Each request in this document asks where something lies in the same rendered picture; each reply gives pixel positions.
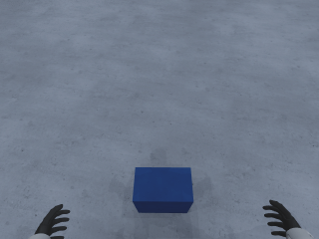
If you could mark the right robot hand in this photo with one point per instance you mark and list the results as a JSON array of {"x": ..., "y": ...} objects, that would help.
[{"x": 288, "y": 221}]

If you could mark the carton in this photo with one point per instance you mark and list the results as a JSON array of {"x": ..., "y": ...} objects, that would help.
[{"x": 162, "y": 189}]

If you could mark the left robot hand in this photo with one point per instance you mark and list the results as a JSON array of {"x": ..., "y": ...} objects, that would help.
[{"x": 46, "y": 226}]

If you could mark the right robot forearm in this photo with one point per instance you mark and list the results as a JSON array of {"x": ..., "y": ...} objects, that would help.
[{"x": 298, "y": 233}]

